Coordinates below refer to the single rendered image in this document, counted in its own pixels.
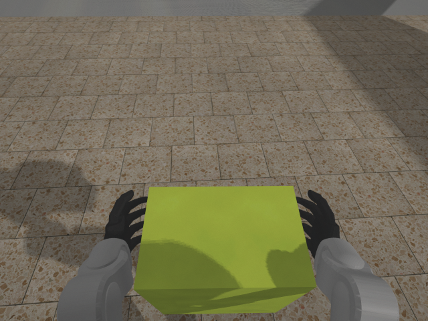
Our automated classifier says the robot right forearm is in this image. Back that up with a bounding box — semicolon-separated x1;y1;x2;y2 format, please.
314;237;399;321

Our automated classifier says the robot right hand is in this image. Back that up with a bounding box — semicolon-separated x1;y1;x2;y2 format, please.
296;190;340;259

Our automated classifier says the robot left forearm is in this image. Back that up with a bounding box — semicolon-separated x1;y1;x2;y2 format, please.
57;238;134;321

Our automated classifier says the carton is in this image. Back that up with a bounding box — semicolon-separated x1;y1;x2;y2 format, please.
134;186;317;314

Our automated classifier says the robot left hand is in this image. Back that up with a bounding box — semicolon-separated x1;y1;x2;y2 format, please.
104;190;148;253

